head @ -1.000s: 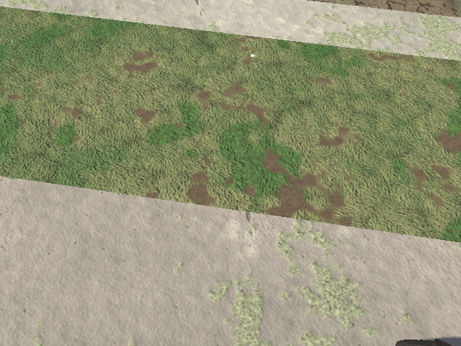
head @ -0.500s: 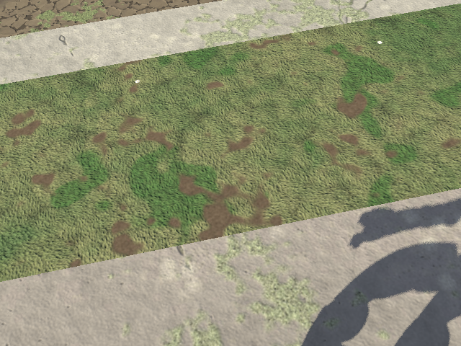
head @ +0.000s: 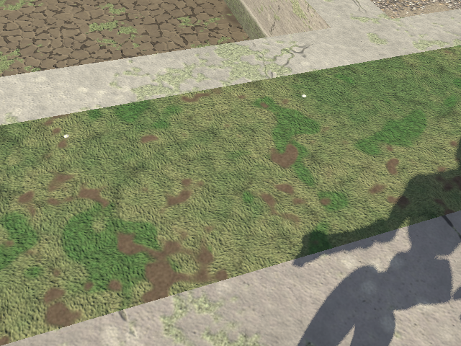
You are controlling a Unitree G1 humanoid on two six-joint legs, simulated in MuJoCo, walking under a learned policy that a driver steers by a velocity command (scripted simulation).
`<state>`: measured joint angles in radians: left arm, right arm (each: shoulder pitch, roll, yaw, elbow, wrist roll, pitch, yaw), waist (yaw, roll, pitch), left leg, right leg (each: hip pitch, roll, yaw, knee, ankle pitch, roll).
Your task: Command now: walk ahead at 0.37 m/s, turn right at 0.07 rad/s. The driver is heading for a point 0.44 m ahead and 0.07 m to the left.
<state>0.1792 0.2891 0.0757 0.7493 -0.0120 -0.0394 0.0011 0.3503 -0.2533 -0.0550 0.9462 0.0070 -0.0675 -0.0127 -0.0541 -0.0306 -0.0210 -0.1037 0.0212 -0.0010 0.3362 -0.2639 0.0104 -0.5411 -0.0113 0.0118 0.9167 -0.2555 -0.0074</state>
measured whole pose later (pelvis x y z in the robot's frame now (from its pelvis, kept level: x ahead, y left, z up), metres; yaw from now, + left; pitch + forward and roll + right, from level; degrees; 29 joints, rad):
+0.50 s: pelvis +0.18 -0.07 +0.00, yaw +9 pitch +1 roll -1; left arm 0.21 0.25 0.07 0.82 0.02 -0.06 0.02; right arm 0.16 -0.30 -0.08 0.80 0.01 0.00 0.00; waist 0.02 0.04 0.06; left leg -0.61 0.07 0.00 0.90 -0.21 -0.03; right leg -0.14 0.00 -0.18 0.31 -0.20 -0.04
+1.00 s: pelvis +0.26 -0.03 -0.01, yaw +19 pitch +2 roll +0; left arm 0.12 0.28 0.06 0.84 0.00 0.02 0.03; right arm 0.12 -0.26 -0.05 0.71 -0.02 0.01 -0.01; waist -0.01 -0.02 0.04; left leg -0.35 -0.05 0.00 0.48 -0.16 0.05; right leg -0.39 -0.06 0.03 0.74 -0.37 0.06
